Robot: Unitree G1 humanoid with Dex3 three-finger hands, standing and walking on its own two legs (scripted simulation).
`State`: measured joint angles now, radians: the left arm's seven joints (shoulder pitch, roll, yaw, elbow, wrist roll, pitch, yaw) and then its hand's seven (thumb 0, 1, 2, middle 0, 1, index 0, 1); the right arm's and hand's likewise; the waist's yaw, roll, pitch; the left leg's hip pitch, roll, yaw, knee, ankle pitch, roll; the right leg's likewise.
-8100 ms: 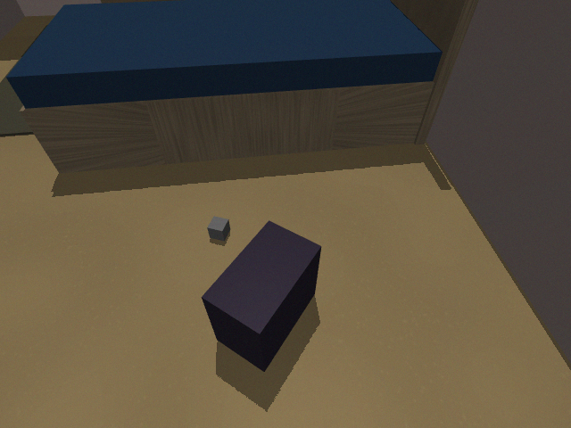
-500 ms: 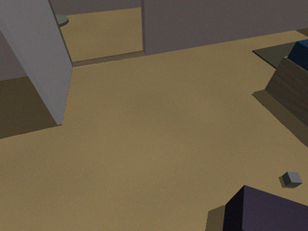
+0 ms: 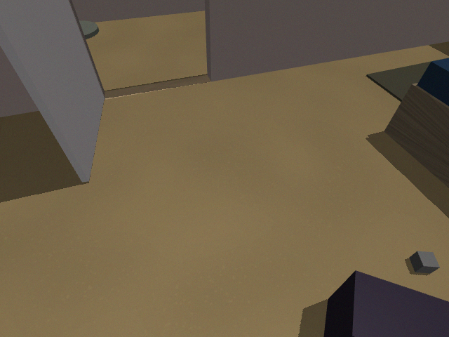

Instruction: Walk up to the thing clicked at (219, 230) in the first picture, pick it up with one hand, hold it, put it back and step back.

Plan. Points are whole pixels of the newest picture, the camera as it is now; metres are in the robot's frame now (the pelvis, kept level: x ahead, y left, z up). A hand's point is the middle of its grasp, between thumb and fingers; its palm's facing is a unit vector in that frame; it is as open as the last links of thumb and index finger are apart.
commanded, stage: stand
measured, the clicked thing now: (423, 262) +0.59 -0.93 -0.75
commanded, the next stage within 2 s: walk up in 0.22 s
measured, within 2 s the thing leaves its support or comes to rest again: neither
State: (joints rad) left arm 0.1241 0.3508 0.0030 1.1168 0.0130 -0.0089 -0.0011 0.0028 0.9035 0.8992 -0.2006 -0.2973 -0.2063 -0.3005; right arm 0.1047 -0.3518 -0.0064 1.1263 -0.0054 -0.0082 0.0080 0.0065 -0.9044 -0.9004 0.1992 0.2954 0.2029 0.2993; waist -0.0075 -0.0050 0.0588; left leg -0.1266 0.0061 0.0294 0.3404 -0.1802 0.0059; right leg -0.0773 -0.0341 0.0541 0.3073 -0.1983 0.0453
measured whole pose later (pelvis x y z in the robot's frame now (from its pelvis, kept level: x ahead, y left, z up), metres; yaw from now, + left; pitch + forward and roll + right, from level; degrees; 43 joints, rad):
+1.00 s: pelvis -0.01 -0.08 -0.03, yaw +38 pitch -2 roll +2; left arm 0.27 0.44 0.08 0.79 0.02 0.04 -0.04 0.01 0.90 0.90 -0.20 -0.30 -0.21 -0.30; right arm 0.22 -0.39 -0.06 0.73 -0.03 0.01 0.02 0.01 -0.91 -0.90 0.20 0.30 0.20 0.30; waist 0.05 -0.09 0.15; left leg -0.30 -0.03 0.06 0.66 -0.31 0.04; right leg -0.28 -0.13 -0.20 0.87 -0.48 -0.01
